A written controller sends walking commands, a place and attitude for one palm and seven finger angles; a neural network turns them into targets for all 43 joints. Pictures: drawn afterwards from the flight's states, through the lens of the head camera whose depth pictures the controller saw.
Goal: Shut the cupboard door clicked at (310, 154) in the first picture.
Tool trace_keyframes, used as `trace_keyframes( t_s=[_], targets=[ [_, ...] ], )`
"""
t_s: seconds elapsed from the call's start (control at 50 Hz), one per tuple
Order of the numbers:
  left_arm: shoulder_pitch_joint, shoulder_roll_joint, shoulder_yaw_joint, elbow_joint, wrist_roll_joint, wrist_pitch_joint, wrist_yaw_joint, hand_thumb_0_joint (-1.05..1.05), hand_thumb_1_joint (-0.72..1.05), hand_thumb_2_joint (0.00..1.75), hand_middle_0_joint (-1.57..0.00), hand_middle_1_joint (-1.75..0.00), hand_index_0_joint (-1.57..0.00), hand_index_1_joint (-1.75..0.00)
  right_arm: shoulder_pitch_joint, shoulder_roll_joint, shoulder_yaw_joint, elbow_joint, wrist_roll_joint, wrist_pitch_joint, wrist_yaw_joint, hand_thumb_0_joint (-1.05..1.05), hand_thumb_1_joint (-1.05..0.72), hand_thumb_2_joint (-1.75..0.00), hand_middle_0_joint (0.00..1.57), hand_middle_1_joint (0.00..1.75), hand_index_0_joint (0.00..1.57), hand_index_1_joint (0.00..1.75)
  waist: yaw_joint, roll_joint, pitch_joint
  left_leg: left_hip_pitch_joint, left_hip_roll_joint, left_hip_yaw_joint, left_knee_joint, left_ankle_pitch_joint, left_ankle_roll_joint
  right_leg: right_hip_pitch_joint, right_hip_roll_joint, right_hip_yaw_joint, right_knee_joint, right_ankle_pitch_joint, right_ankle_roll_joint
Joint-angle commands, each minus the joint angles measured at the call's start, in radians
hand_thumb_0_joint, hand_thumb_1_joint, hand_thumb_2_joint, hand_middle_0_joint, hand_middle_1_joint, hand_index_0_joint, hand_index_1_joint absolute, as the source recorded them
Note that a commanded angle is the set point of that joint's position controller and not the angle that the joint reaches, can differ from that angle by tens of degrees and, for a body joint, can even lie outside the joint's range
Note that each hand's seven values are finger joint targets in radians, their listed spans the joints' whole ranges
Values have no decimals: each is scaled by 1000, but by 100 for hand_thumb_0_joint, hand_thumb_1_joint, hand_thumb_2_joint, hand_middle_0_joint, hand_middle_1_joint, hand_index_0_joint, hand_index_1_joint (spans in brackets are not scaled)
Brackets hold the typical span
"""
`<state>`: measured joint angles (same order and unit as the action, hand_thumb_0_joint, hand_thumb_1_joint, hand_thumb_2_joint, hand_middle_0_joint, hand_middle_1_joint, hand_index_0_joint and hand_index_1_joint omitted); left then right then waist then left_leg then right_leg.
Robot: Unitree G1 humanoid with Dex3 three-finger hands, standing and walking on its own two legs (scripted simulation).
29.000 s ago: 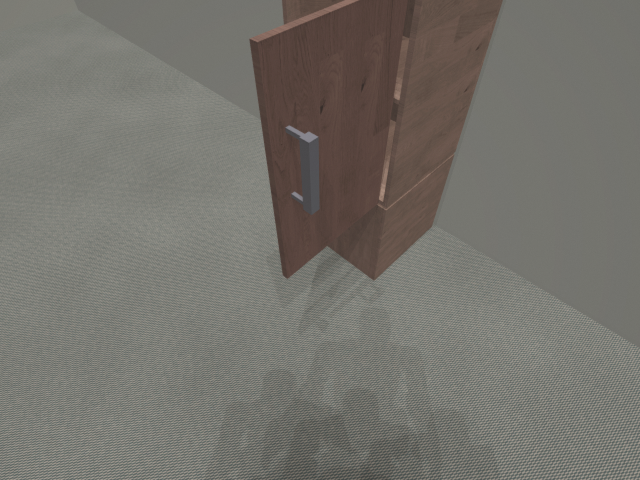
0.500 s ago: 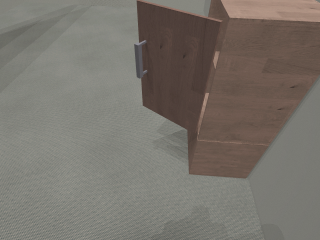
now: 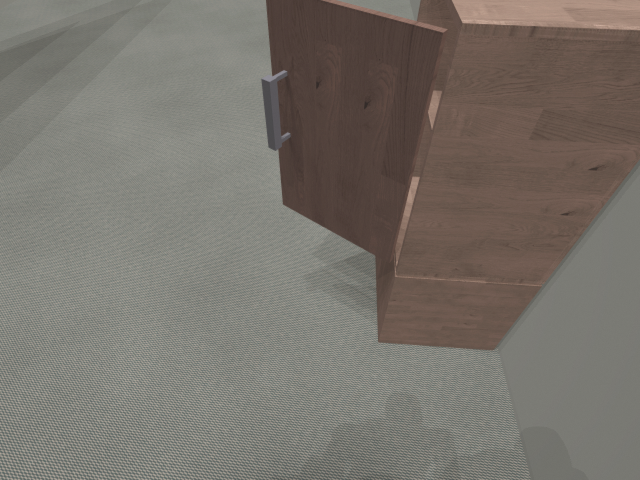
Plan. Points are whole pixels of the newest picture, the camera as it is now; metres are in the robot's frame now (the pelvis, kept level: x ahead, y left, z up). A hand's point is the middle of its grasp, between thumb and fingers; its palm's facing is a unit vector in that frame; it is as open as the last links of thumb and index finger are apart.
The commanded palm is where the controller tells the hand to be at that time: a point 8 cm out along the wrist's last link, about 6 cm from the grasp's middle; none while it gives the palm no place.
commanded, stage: look to check the result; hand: left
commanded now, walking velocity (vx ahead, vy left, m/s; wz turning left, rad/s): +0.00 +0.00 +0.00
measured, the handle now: (278, 111) +0.88 +0.15 -0.01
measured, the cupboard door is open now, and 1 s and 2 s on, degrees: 57 57 57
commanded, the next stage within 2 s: walk to a spot facing it in 0.12 s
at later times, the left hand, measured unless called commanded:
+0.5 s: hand out of the picture +0.01 +0.20 -0.19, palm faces +0.12 -0.97 -0.23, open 7.4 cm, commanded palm none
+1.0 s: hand out of the picture +0.02 +0.24 -0.16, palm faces +0.38 -0.88 -0.29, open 7.4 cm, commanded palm none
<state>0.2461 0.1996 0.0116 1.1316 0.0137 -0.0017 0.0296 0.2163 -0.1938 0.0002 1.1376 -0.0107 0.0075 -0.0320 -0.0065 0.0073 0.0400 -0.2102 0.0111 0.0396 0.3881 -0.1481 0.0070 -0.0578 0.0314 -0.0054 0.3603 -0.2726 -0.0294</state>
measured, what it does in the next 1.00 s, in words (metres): lifts its right foot, turning left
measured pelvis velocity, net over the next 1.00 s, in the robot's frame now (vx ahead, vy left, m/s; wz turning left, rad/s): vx -0.01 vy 0.00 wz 0.41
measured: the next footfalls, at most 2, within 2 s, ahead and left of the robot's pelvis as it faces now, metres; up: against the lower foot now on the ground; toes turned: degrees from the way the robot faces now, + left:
right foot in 1.06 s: +0.07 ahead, -0.13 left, +0.00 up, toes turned +27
left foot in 1.46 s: -0.03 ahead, +0.10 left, +0.00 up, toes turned +47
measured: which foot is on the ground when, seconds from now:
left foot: down 0.00-1.00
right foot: down 0.00-0.62, up 0.64-1.00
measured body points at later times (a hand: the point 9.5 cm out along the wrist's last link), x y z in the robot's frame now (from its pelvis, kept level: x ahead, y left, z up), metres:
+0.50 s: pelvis +0.00 +0.00 -0.01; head +0.02 +0.01 +0.44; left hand +0.00 +0.25 -0.17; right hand +0.04 -0.24 -0.17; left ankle +0.03 +0.11 -0.74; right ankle -0.05 -0.10 -0.74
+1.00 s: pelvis -0.01 +0.00 +0.00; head +0.05 +0.02 +0.44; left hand +0.00 +0.29 -0.14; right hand +0.13 -0.23 -0.15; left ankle +0.03 +0.12 -0.74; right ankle +0.03 -0.16 -0.71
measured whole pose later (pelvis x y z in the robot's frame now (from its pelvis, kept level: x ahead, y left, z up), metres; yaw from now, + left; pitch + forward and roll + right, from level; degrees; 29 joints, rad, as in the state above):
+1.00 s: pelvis -0.01 +0.00 +0.00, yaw +23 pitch +3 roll -2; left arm 0.13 0.25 0.08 0.88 0.03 0.05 0.02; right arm 0.21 -0.22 -0.06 0.95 -0.03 0.06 0.00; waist -0.04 0.03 0.08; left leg -0.39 -0.06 -0.15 0.44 -0.10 0.02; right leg -0.38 -0.01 0.02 0.79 -0.42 0.05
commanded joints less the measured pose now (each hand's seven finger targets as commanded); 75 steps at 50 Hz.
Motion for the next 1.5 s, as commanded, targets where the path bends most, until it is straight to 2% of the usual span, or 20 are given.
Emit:
trace_keyframes(
  t_s=[0.0, 0.38, 0.5, 0.56, 0.6, 0.64, 0.68, 0.78, 0.98, 1.0, 1.02, 1.04, 1.08, 1.12, 1.2, 1.34, 1.4, 1.42, 1.44, 1.48],
  targets=[
    [59, 136, 17, -30, -2, -16, 6, 0, 90, 90, -20, -30, -20, -30, 28, -140, -28, -40, -2, -16, -6, 0, -90, -90, 20, 30, 20, 30, 2, -15, -9, 96, 99, -100, -34, 143, 17, -103, -134, 89, -87, 201, -16],
    [95, 155, 51, -71, 2, 12, 14, 0, 90, 90, -20, -30, -20, -30, 13, -121, -35, -92, -2, 13, 3, 0, -90, -90, 20, 30, 20, 30, 18, -56, -10, -63, 50, -94, 128, 171, 6, -42, -213, 46, 27, 277, -41],
    [21, 194, 84, -155, 22, 15, 21, 0, 90, 90, -20, -30, -20, -30, -17, -98, -64, -164, -3, 36, 19, 0, -90, -90, 20, 30, 20, 30, 7, -161, 77, -236, 46, -35, 473, -362, -23, -77, -417, 64, 40, 514, -178],
    [2, 197, 89, -184, 10, 14, 14, 0, 90, 90, -20, -30, -20, -30, 91, -107, -65, -155, -10, 27, 29, 0, -90, -90, 20, 30, 20, 30, -47, -37, 29, -29, 47, -23, 171, 3, -8, -151, -322, -87, 307, 474, -56],
    [9, 116, 71, -235, -8, 27, 11, 0, 90, 90, -20, -30, -20, -30, 186, -233, -88, -151, -20, 16, 16, 0, -90, -90, 20, 30, 20, 30, -58, 372, -44, 79, 357, -562, -63, 604, 191, -406, -72, -90, 717, -399, 68],
    [-35, 126, 81, -245, 5, 45, 12, 0, 90, 90, -20, -30, -20, -30, 139, -233, -92, -170, -24, 25, 12, 0, -90, -90, 20, 30, 20, 30, -46, 184, -35, -63, 323, -516, -154, -50, 172, -383, -110, 22, 794, -308, 39],
    [-69, 140, 87, -254, 15, 43, -2, 0, 90, 90, -20, -30, -20, -30, 59, -216, -86, -210, -27, 19, 6, 0, -90, -90, 20, 30, 20, 30, -23, 107, 15, -126, 268, -501, -183, -277, 134, -434, -111, 44, 801, -177, 52],
    [-46, 115, 82, -268, 13, 30, -9, 0, 90, 90, -20, -30, -20, -30, 62, -214, -92, -221, -20, 8, 3, 0, -90, -90, 20, 30, 20, 30, -14, 36, -98, 15, 203, -418, -126, -74, 141, -453, -87, 30, 666, -108, 81],
    [38, 146, 81, -292, 7, 37, -3, 0, 90, 90, -20, -30, -20, -30, -8, -229, -123, -269, -22, 39, 20, 0, -90, -90, 20, 30, 20, 30, 16, 204, -115, -117, 101, -470, -90, -134, 102, -173, 4, -7, 233, -118, 68],
    [102, 158, 90, -277, 5, 33, -1, 0, 90, 90, -20, -30, -20, -30, -46, -214, -124, -286, -16, 45, 21, 0, -90, -90, 20, 30, 20, 30, 52, 171, -114, -225, 61, -431, -54, -197, 66, -39, -9, -17, 95, -48, 60],
    [128, 212, 102, -281, 17, 23, 4, 0, 90, 90, -20, -30, -20, -30, -36, -162, -122, -294, -7, 50, 26, 0, -90, -90, 20, 30, 20, 30, 60, -1, -117, -347, -37, -331, 112, -297, 1, 54, -150, 121, -82, -135, 13],
    [78, 310, 117, -307, 33, 17, 12, 0, 90, 90, -20, -30, -20, -30, -10, -96, -116, -307, -2, 45, 29, 0, -90, -90, 20, 30, 20, 30, 56, -299, -77, -485, -170, -137, 478, -371, -72, 1, -466, 501, -231, -305, -111],
    [-136, 247, 85, -364, 18, 22, 20, 0, 90, 90, -20, -30, -20, -30, 21, -143, -123, -303, -19, 49, 45, 0, -90, -90, 20, 30, 20, 30, -45, -101, 21, -398, -69, -161, 769, -348, -42, -275, -478, 326, -187, -157, -138],
    [-137, 174, 75, -352, 14, 0, 14, 0, 90, 90, -20, -30, -20, -30, 37, -130, -118, -271, -19, 55, 53, 0, -90, -90, 20, 30, 20, 30, -59, -172, 28, -406, -27, -113, 852, -253, -58, -212, -344, 162, -82, 121, -104],
    [11, 182, 83, -311, 14, -13, 17, 0, 90, 90, -20, -30, -20, -30, -43, -105, -94, -304, -8, 46, 59, 0, -90, -90, 20, 30, 20, 30, 0, -198, -27, -418, -11, -27, 692, -251, -76, 30, -324, -4, 61, 666, -82],
    [137, 226, 108, -278, 21, -3, 14, 0, 90, 90, -20, -30, -20, -30, -145, -90, -69, -333, -3, 33, 59, 0, -90, -90, 20, 30, 20, 30, 67, -257, -76, -287, -18, 69, 334, -285, -47, 149, -368, -53, 163, 838, -79],
    [90, 230, 110, -289, 9, -4, 8, 0, 90, 90, -20, -30, -20, -30, 1, -140, -82, -296, -11, 21, 56, 0, -90, -90, 20, 30, 20, 30, -25, -170, -137, 20, -26, 68, 60, -19, -20, 0, -342, -143, 379, 737, -10],
    [94, 190, 102, -313, 0, -1, 2, 0, 90, 90, -20, -30, -20, -30, 65, -232, -105, -282, -19, 11, 51, 0, -90, -90, 20, 30, 20, 30, -61, 57, -205, 266, 151, -131, 47, 333, 53, -251, -264, -185, 571, 393, 50],
    [44, 118, 72, -356, -6, 0, -2, 0, 90, 90, -20, -30, -20, -30, 149, -322, -128, -265, -12, 12, 39, 0, -90, -90, 20, 30, 20, 30, -103, 314, -238, 390, 403, -458, 57, 880, 212, -507, -135, -137, 781, -385, 98],
    [-54, 140, 76, -385, 7, 25, 13, 0, 90, 90, -20, -30, -20, -30, 136, -278, -109, -254, -12, 22, 25, 0, -90, -90, 20, 30, 20, 30, -94, 140, -163, 247, 365, -322, 42, 652, 229, -499, -165, -16, 798, -350, 79]
  ],
)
